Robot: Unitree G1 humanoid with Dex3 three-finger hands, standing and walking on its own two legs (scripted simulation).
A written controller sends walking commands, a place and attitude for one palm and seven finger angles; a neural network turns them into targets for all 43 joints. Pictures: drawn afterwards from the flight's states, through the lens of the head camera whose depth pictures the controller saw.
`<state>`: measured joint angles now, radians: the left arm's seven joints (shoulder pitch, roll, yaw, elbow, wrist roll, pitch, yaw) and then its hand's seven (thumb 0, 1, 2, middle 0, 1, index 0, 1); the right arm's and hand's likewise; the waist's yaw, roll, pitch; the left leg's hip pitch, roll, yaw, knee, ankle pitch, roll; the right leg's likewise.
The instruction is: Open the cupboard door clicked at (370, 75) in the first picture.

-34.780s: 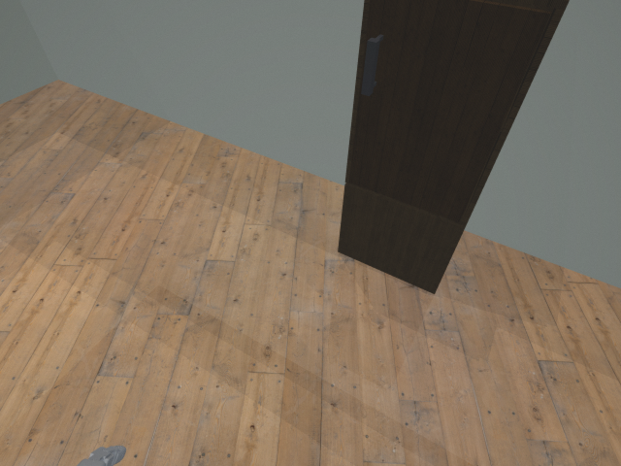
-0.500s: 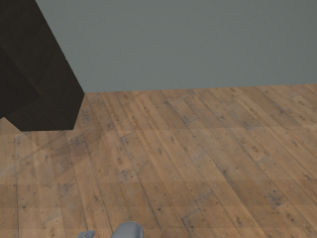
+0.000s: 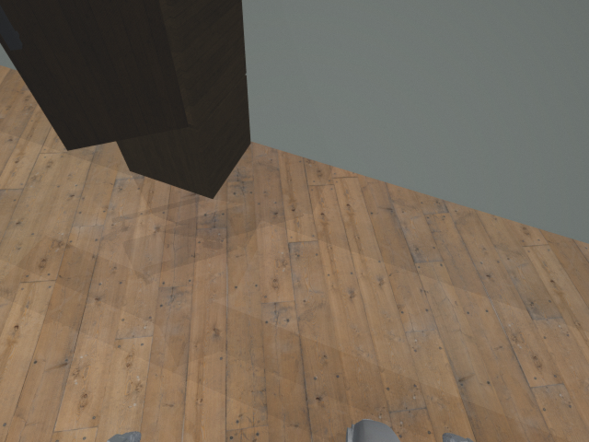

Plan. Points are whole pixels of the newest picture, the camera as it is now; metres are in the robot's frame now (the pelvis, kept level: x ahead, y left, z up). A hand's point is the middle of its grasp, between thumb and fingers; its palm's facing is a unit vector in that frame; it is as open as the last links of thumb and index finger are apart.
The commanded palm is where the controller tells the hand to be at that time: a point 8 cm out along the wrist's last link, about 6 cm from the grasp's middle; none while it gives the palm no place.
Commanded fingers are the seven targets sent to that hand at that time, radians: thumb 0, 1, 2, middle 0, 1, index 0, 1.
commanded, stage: turn to face it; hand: left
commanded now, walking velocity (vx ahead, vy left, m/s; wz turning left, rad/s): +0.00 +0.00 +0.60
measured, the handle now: out of the picture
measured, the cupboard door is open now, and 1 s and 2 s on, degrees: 42 42 42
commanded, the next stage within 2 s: take the last steps up to it in 0.50 s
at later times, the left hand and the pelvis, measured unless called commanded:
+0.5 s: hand out of the picture +0.04 +0.13 -0.15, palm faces +0.31 -0.91 -0.27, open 7.3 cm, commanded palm none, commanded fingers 0.00 0.90 0.90 -0.20 -0.30 -0.20 -0.30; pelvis +0.02 -0.07 +0.00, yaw +18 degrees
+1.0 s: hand out of the picture -0.03 +0.21 -0.17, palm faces +0.48 -0.86 -0.18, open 7.4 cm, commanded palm none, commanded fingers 0.00 0.90 0.90 -0.20 -0.30 -0.20 -0.30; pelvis +0.03 +0.03 +0.00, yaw +26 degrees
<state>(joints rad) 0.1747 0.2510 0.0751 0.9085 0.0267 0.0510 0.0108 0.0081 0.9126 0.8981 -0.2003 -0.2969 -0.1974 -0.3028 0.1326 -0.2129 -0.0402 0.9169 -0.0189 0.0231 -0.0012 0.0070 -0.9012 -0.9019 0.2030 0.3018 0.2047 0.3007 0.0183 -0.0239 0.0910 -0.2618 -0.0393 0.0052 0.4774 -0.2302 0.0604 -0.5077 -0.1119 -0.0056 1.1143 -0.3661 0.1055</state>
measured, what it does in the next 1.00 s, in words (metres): steps on the spot, turning left: right foot, then left foot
